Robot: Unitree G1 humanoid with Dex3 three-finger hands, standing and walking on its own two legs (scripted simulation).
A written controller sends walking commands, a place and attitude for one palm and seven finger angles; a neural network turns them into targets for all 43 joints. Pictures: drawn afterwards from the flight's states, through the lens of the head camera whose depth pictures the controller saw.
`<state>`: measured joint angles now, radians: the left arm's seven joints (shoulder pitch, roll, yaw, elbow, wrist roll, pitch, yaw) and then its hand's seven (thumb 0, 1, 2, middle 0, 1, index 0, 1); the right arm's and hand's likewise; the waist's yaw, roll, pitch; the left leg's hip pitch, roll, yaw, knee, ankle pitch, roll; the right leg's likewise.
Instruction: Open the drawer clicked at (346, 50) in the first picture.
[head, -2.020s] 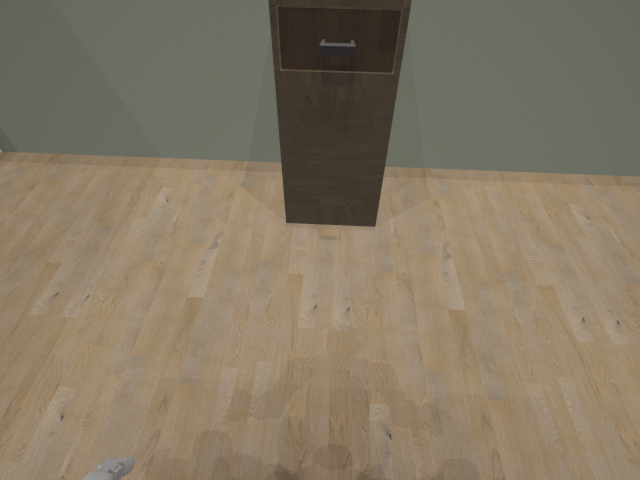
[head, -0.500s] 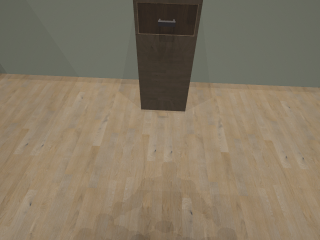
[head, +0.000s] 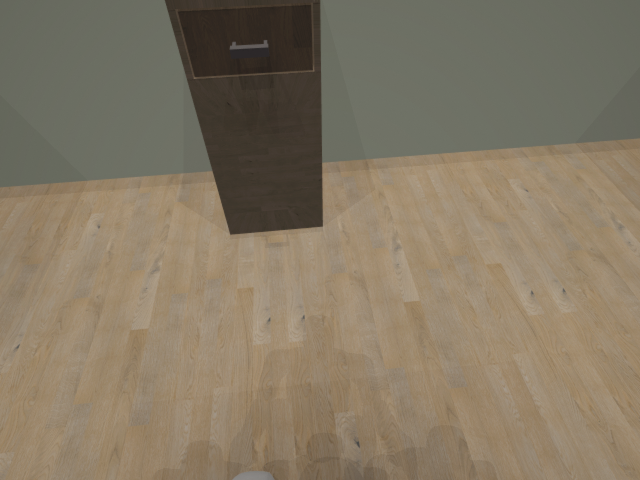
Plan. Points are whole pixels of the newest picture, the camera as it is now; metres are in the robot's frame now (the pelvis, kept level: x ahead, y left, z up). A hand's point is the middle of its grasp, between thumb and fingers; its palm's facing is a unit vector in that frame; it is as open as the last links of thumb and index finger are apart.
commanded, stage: walk to a spot facing it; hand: left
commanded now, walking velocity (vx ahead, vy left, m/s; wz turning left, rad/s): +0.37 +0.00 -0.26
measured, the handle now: (249, 47) +1.15 +0.32 +0.03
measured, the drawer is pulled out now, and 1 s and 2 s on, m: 0.00 0.00 0.00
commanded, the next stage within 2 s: turn to face it in 0.90 s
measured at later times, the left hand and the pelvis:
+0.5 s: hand (183, 430) +0.22 +0.25 -0.19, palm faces -0.10 -0.98 -0.15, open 7.4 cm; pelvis +0.22 +0.07 -0.01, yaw -12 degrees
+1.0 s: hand (289, 266) +0.55 +0.13 -0.18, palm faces -0.46 -0.87 -0.18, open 7.4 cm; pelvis +0.37 +0.02 -0.02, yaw -27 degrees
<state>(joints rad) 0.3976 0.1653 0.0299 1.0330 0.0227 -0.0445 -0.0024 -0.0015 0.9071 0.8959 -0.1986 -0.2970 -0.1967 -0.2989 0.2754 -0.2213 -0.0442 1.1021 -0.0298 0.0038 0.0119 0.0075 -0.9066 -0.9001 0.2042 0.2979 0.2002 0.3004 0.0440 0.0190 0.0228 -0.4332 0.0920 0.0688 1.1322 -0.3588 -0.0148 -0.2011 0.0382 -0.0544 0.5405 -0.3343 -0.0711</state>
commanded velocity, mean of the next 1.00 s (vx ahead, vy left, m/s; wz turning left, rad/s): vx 0.19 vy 0.00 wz -0.44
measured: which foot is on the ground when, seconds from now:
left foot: up 0.00-0.34, down 0.36-0.96, up 0.98-1.00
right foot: down 0.00-0.38, up 0.40-0.96, down 0.98-1.00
